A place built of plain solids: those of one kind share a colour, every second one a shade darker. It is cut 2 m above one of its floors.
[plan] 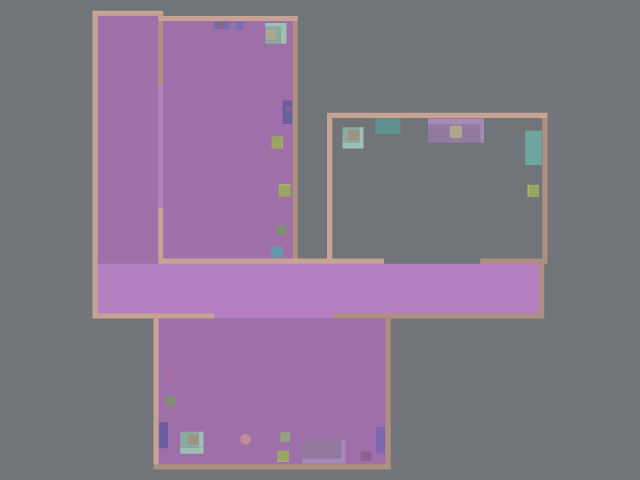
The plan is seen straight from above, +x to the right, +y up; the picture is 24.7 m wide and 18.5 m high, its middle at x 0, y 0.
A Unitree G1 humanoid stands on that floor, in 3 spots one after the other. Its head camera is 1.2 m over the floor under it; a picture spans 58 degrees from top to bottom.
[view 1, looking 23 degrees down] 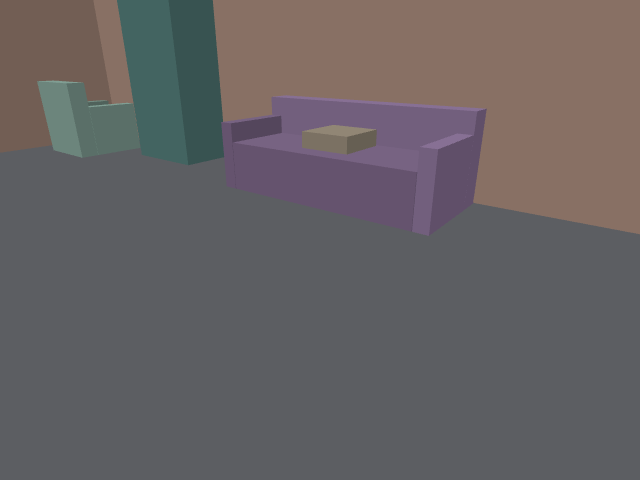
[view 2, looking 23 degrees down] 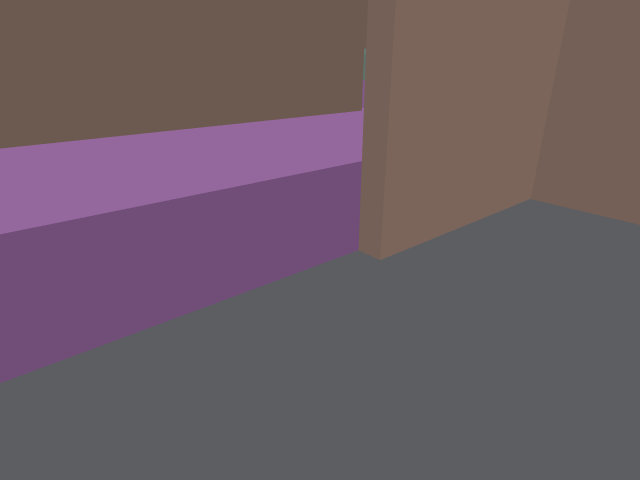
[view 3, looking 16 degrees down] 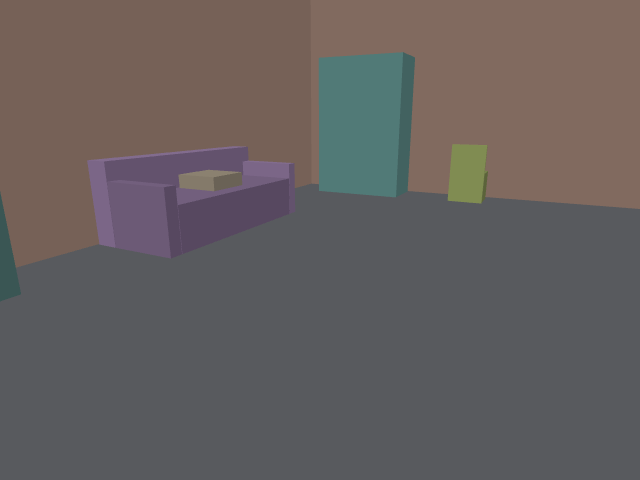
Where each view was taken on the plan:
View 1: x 7.44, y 0.95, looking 127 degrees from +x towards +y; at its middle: ground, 3.07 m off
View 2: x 4.37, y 0.95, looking -130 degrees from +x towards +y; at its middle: floor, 2.65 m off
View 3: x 1.55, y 0.95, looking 27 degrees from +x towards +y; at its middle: ground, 4.35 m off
